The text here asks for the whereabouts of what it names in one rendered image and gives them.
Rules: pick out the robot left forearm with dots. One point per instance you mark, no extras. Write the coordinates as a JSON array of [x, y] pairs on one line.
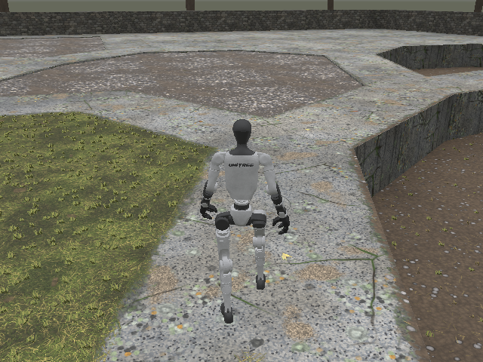
[[206, 197]]

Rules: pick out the humanoid robot head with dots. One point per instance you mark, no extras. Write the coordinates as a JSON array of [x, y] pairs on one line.
[[242, 133]]

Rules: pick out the robot right forearm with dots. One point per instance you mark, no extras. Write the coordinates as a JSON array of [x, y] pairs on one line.
[[279, 204]]

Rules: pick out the robot right hand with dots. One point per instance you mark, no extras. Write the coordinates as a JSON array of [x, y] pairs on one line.
[[285, 222]]

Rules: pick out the left robot upper arm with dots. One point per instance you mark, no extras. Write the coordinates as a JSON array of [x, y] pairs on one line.
[[214, 171]]

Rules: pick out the robot right foot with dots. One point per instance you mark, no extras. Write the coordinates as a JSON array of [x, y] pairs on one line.
[[260, 282]]

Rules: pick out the right robot upper arm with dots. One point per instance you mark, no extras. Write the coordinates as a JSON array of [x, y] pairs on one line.
[[269, 172]]

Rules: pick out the robot left hand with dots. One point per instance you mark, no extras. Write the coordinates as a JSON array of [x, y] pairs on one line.
[[210, 208]]

